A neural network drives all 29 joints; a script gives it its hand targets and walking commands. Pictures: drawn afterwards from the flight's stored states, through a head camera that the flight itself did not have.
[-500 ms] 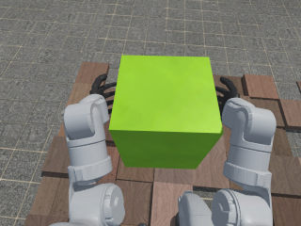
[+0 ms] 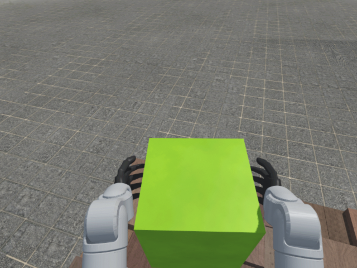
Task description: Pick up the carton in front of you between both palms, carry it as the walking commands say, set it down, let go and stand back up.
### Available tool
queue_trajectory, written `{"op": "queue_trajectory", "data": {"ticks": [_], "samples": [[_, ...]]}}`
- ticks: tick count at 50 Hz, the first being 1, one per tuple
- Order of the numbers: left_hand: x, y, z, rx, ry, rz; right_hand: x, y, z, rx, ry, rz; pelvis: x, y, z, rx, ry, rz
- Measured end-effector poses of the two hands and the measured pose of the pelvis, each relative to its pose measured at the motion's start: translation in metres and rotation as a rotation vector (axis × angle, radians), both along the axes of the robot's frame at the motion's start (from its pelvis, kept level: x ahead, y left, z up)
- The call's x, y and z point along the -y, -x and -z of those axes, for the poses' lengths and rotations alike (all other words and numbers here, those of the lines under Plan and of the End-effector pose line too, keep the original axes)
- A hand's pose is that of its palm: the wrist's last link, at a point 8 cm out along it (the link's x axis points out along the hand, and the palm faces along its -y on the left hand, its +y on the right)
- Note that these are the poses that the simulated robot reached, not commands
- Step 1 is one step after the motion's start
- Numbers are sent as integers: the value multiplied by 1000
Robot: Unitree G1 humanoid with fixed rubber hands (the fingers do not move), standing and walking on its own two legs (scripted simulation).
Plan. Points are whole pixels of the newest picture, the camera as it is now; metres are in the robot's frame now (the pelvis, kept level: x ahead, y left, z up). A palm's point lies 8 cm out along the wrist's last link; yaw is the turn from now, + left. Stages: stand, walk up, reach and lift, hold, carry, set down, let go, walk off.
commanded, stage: carry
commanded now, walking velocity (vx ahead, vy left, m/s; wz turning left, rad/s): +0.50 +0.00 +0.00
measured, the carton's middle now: (195, 206) +0.27 +0.01 +0.01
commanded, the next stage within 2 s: none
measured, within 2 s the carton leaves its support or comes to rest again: neither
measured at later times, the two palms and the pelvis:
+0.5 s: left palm (164, 89) +0.65 +0.13 +0.08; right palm (255, 95) +0.63 -0.17 +0.08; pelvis +0.28 +0.00 -0.04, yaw -2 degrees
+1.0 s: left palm (173, 50) +0.98 +0.13 +0.09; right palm (241, 51) +0.97 -0.17 +0.09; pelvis +0.62 -0.02 -0.05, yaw -3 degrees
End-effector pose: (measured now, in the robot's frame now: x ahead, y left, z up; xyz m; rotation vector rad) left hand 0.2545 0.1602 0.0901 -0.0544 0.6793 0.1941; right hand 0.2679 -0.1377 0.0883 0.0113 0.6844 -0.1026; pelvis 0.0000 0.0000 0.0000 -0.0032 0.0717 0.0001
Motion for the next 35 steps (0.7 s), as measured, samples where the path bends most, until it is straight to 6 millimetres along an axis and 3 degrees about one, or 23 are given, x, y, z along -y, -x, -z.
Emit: {"op": "queue_trajectory", "data": {"ticks": [6,13,20,25,30,35], "samples": [[-14,-108,1,72,-26,102,-13,-86,-4,71,49,47,-24,-71,33,24,5,34],[4,-219,1,-61,-36,198,3,-173,-4,-68,102,83,-32,-129,25,-4,8,39],[21,-325,-5,-64,-36,193,20,-281,-12,-71,84,91,-21,-204,21,-27,4,38],[34,-397,5,-55,-39,147,34,-363,4,-59,46,76,-1,-277,35,-29,-12,33],[38,-445,27,-107,-49,83,39,-429,31,-108,-2,41,16,-334,30,-21,-4,44],[34,-490,24,-91,-28,19,35,-488,29,-93,-36,24,27,-388,16,-32,-32,47]]}}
